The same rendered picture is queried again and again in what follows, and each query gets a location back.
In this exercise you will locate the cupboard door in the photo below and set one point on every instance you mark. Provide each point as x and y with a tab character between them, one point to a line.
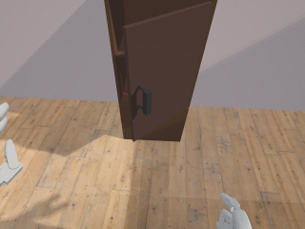
161	54

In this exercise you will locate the left robot hand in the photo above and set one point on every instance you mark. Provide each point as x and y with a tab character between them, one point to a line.
10	168

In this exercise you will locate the handle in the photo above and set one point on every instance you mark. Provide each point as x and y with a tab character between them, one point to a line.
147	96

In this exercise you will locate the right robot hand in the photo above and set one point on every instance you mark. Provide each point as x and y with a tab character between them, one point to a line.
237	219

